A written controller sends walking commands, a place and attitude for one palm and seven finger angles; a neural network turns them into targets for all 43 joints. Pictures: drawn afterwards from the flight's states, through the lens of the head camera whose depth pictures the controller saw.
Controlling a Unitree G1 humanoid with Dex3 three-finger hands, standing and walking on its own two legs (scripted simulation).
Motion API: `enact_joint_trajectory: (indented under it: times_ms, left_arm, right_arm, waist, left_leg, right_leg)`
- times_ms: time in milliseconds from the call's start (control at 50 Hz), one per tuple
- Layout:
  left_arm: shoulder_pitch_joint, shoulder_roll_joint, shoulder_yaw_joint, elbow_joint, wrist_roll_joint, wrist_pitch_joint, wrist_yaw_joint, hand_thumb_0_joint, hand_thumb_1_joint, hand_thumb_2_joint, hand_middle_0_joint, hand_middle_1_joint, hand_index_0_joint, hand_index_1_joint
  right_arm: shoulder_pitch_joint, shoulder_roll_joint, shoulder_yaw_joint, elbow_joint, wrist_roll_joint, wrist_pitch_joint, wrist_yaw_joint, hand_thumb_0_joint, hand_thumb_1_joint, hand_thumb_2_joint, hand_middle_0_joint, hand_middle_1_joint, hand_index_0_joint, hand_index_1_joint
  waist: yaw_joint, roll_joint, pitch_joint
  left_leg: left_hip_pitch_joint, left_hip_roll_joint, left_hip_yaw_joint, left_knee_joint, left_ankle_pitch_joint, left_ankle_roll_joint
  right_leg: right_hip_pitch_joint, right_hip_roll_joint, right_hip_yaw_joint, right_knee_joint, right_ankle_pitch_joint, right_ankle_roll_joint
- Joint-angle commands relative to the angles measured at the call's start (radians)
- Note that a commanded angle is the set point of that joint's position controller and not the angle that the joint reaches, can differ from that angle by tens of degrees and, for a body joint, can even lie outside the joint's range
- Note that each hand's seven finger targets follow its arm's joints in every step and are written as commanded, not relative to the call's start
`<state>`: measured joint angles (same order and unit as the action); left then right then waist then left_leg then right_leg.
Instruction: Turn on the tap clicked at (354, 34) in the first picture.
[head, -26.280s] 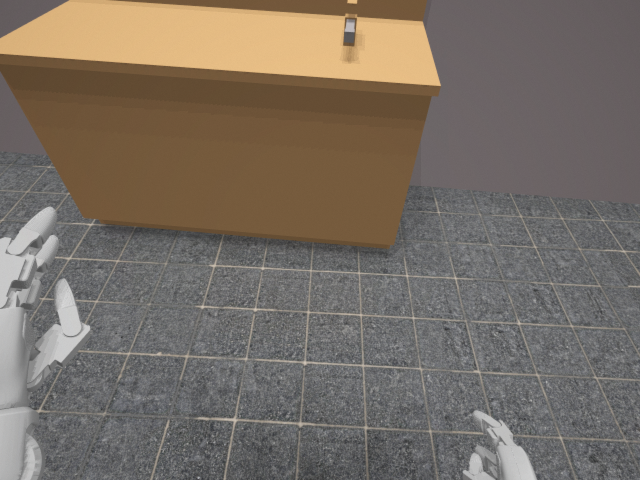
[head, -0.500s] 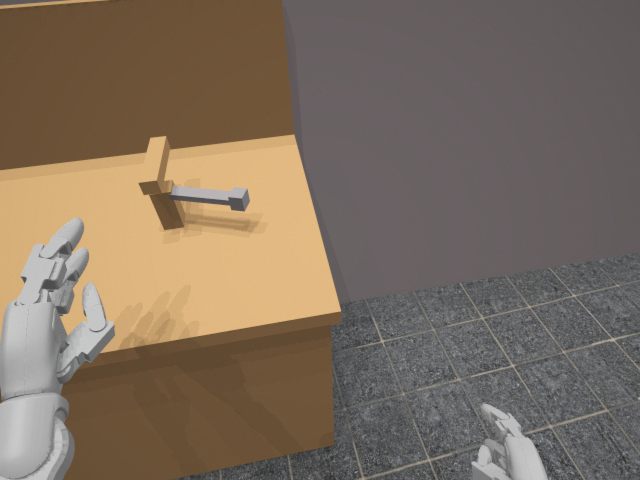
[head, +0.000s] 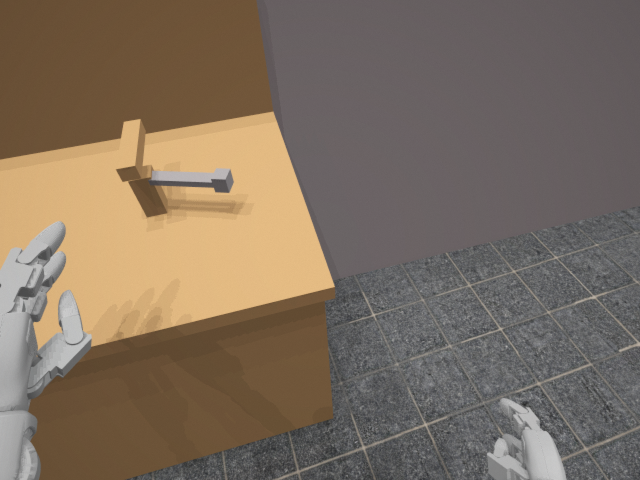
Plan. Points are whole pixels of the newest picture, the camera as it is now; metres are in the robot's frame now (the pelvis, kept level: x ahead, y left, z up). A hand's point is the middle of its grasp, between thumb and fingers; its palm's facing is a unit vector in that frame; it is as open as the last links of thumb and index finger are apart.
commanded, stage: step back with the hand held close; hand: left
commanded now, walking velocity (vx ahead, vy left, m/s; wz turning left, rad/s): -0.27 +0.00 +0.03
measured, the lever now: (222, 180) +0.54 +0.20 +0.08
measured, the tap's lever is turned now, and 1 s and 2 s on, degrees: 69 69 69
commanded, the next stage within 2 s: stop stepping back and stand still in 0.76 s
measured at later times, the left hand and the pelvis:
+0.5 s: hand (2, 457) +0.11 +0.25 +0.16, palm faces +0.49 -0.77 -0.41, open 7.4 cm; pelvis -0.08 +0.00 -0.01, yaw +5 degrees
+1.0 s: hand out of the picture +0.03 +0.19 +0.16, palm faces +0.33 -0.85 -0.40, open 7.4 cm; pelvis -0.20 -0.03 +0.00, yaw -2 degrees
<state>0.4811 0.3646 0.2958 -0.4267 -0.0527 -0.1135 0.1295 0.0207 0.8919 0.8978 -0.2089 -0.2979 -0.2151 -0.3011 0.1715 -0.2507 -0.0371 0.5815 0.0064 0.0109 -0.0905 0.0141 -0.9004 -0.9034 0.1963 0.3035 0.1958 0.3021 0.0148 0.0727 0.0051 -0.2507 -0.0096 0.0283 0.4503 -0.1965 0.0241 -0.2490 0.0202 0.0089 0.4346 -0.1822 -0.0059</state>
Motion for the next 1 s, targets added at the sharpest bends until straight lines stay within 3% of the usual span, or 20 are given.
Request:
enact_joint_trajectory:
  times_ms: [0,80,160,260,340,380,420,460,540,600,620,660,720,760,800,860,900,920,940,980]
  left_arm:
    - [-0.037,0.181,0.145,-0.207,0.005,-0.064,0.034,0.000,0.900,0.900,-0.200,-0.300,-0.200,-0.300]
    - [-0.058,0.165,0.126,-0.182,0.010,-0.077,0.039,0.000,0.900,0.900,-0.200,-0.300,-0.200,-0.300]
    - [-0.088,0.170,0.130,-0.211,0.024,-0.105,0.053,0.000,0.900,0.900,-0.200,-0.300,-0.200,-0.300]
    - [-0.121,0.158,0.154,-0.229,0.060,-0.135,0.061,0.000,0.900,0.900,-0.200,-0.300,-0.200,-0.300]
    - [-0.086,0.149,0.162,-0.217,0.060,-0.143,0.045,0.000,0.900,0.900,-0.200,-0.300,-0.200,-0.300]
    - [-0.059,0.158,0.169,-0.232,0.036,-0.144,0.043,0.000,0.900,0.900,-0.200,-0.300,-0.200,-0.300]
    - [-0.066,0.171,0.144,-0.262,0.016,-0.129,0.048,0.000,0.900,0.900,-0.200,-0.300,-0.200,-0.300]
    - [-0.113,0.174,0.118,-0.279,0.019,-0.110,0.055,0.000,0.900,0.900,-0.200,-0.300,-0.200,-0.300]
    - [-0.103,0.184,0.139,-0.230,0.014,-0.102,0.055,0.000,0.900,0.900,-0.200,-0.300,-0.200,-0.300]
    - [-0.095,0.196,0.162,-0.271,0.016,-0.120,0.060,0.000,0.900,0.900,-0.200,-0.300,-0.200,-0.300]
    - [-0.052,0.190,0.182,-0.258,0.014,-0.117,0.058,0.000,0.900,0.900,-0.200,-0.300,-0.200,-0.300]
    - [-0.109,0.165,0.166,-0.327,0.024,-0.120,0.048,0.000,0.900,0.900,-0.200,-0.300,-0.200,-0.300]
    - [-0.098,0.133,0.130,-0.311,0.013,-0.105,0.051,0.000,0.900,0.900,-0.200,-0.300,-0.200,-0.300]
    - [-0.101,0.102,0.085,-0.312,0.007,-0.090,0.053,0.000,0.900,0.900,-0.200,-0.300,-0.200,-0.300]
    - [-0.145,0.119,0.083,-0.324,0.005,-0.083,0.055,0.000,0.900,0.900,-0.200,-0.300,-0.200,-0.300]
    - [-0.144,0.151,0.107,-0.306,0.000,-0.082,0.041,0.000,0.900,0.900,-0.200,-0.300,-0.200,-0.300]
    - [-0.085,0.232,0.177,-0.295,-0.001,-0.081,0.050,0.000,0.900,0.900,-0.200,-0.300,-0.200,-0.300]
    - [-0.040,0.209,0.154,-0.267,0.005,-0.067,0.053,0.000,0.900,0.900,-0.200,-0.300,-0.200,-0.300]
    - [0.016,0.222,0.185,-0.247,0.010,-0.053,0.054,0.000,0.900,0.900,-0.200,-0.300,-0.200,-0.300]
    - [0.029,0.198,0.180,-0.233,0.008,-0.042,0.048,0.000,0.900,0.900,-0.200,-0.300,-0.200,-0.300]
  right_arm:
    - [-0.114,-0.112,-0.030,-0.173,0.001,-0.045,-0.008,0.000,-0.900,-0.900,0.200,0.300,0.200,0.300]
    - [-0.105,-0.108,-0.024,-0.173,0.005,-0.047,-0.009,0.000,-0.900,-0.900,0.200,0.300,0.200,0.300]
    - [-0.100,-0.110,-0.020,-0.168,0.002,-0.061,-0.013,0.000,-0.900,-0.900,0.200,0.300,0.200,0.300]
    - [-0.108,-0.124,-0.024,-0.172,-0.008,-0.094,-0.022,0.000,-0.900,-0.900,0.200,0.300,0.200,0.300]
    - [-0.109,-0.105,-0.030,-0.163,-0.012,-0.115,-0.012,0.000,-0.900,-0.900,0.200,0.300,0.200,0.300]
    - [-0.095,-0.086,-0.027,-0.146,-0.010,-0.124,-0.008,0.000,-0.900,-0.900,0.200,0.300,0.200,0.300]
    - [-0.078,-0.065,-0.033,-0.121,-0.005,-0.121,-0.001,0.000,-0.900,-0.900,0.200,0.300,0.200,0.300]
    - [-0.088,-0.053,-0.033,-0.106,-0.009,-0.114,0.005,0.000,-0.900,-0.900,0.200,0.300,0.200,0.300]
    - [-0.098,-0.061,-0.012,-0.095,-0.016,-0.096,-0.004,0.000,-0.900,-0.900,0.200,0.300,0.200,0.300]
    - [-0.121,-0.100,-0.029,-0.122,0.004,-0.093,-0.015,0.000,-0.900,-0.900,0.200,0.300,0.200,0.300]
    - [-0.116,-0.090,-0.024,-0.136,-0.004,-0.092,-0.017,0.000,-0.900,-0.900,0.200,0.300,0.200,0.300]
    - [-0.122,-0.084,-0.031,-0.132,-0.031,-0.108,-0.009,0.000,-0.900,-0.900,0.200,0.300,0.200,0.300]
    - [-0.102,-0.072,-0.042,-0.100,-0.032,-0.137,0.007,0.000,-0.900,-0.900,0.200,0.300,0.200,0.300]
    - [-0.104,-0.066,-0.031,-0.081,-0.029,-0.151,0.018,0.000,-0.900,-0.900,0.200,0.300,0.200,0.300]
    - [-0.117,-0.069,-0.021,-0.064,-0.038,-0.157,0.019,0.000,-0.900,-0.900,0.200,0.300,0.200,0.300]
    - [-0.140,-0.068,-0.019,-0.069,-0.030,-0.143,0.021,0.000,-0.900,-0.900,0.200,0.300,0.200,0.300]
    - [-0.139,-0.041,-0.020,-0.096,-0.016,-0.113,0.019,0.000,-0.900,-0.900,0.200,0.300,0.200,0.300]
    - [-0.137,-0.049,-0.028,-0.126,0.004,-0.107,0.017,0.000,-0.900,-0.900,0.200,0.300,0.200,0.300]
    - [-0.130,-0.041,-0.015,-0.144,0.010,-0.100,0.016,0.000,-0.900,-0.900,0.200,0.300,0.200,0.300]
    - [-0.107,-0.032,0.005,-0.141,0.004,-0.081,0.016,0.000,-0.900,-0.900,0.200,0.300,0.200,0.300]
  waist:
    - [0.011,-0.015,-0.156]
    - [-0.004,-0.091,-0.084]
    - [-0.010,-0.051,-0.069]
    - [0.009,0.116,-0.090]
    - [0.008,0.105,-0.074]
    - [-0.004,-0.018,-0.101]
    - [-0.016,-0.226,-0.146]
    - [-0.017,-0.275,-0.144]
    - [-0.023,-0.166,-0.104]
    - [0.005,0.050,-0.175]
    - [0.004,0.112,-0.199]
    - [0.003,0.208,-0.191]
    - [0.006,0.072,-0.163]
    - [0.005,0.111,-0.189]
    - [0.004,0.152,-0.191]
    - [0.017,0.053,-0.224]
    - [0.010,-0.196,-0.260]
    - [0.019,-0.297,-0.236]
    - [0.016,-0.295,-0.249]
    - [-0.007,-0.207,-0.243]
  left_leg:
    - [-0.021,0.092,-0.080,-0.069,0.188,0.014]
    - [-0.125,0.063,-0.078,-0.049,-0.126,0.022]
    - [-0.166,0.076,-0.112,-0.061,-0.272,0.034]
    - [-0.497,0.191,-0.250,-0.271,-0.534,0.094]
    - [-0.490,0.195,-0.236,-0.214,-0.485,0.098]
    - [-0.310,0.118,-0.148,-0.063,-0.322,0.052]
    - [-0.086,0.019,-0.032,0.212,-0.146,-0.016]
    - [-0.052,-0.017,-0.030,0.383,-0.140,-0.040]
    - [-0.028,0.032,-0.050,0.099,-0.005,-0.014]
    - [-0.092,0.177,-0.139,-0.089,0.082,0.030]
    - [-0.155,0.207,-0.170,-0.112,0.131,0.057]
    - [-0.318,0.319,-0.261,-0.231,0.051,0.120]
    - [-0.111,0.315,-0.210,-0.156,0.170,0.124]
    - [0.045,0.290,-0.181,-0.146,0.266,0.097]
    - [0.093,0.282,-0.174,-0.140,0.335,0.080]
    - [0.145,0.207,-0.090,-0.036,0.265,0.015]
    - [0.015,0.038,0.065,0.175,-0.004,-0.050]
    - [-0.153,-0.014,0.040,0.304,-0.158,-0.042]
    - [-0.219,-0.023,0.004,0.348,-0.184,-0.032]
    - [-0.236,-0.015,-0.010,0.334,-0.131,-0.028]
  right_leg:
    - [0.083,-0.035,0.022,-0.004,0.168,0.020]
    - [0.018,-0.071,0.074,-0.082,-0.010,0.007]
    - [-0.026,-0.066,0.077,-0.096,-0.184,0.006]
    - [0.290,0.050,0.006,0.227,-0.025,0.039]
    - [0.241,0.052,0.035,0.258,-0.023,0.024]
    - [0.085,-0.009,0.122,0.091,0.047,-0.012]
    - [-0.142,-0.190,0.337,-0.118,0.046,-0.073]
    - [-0.194,-0.297,0.379,-0.159,0.153,-0.140]
    - [-0.157,-0.174,0.204,-0.027,0.227,-0.051]
    - [0.006,0.013,0.080,0.084,0.068,0.027]
    - [0.061,0.036,0.032,0.222,0.078,0.036]
    - [0.130,0.072,0.047,0.520,-0.171,0.043]
    - [-0.064,0.044,0.063,0.488,-0.278,0.031]
    - [-0.107,0.038,0.039,0.335,-0.303,0.030]
    - [-0.082,0.040,0.039,0.193,-0.257,0.026]
    - [-0.026,0.010,0.043,-0.124,-0.041,0.010]
    - [0.031,-0.220,0.256,-0.169,0.481,-0.043]
    - [0.122,-0.251,0.274,-0.090,0.800,0.007]
    - [0.187,-0.250,0.235,-0.020,0.930,0.035]
    - [0.223,-0.249,0.202,0.028,0.824,-0.031]
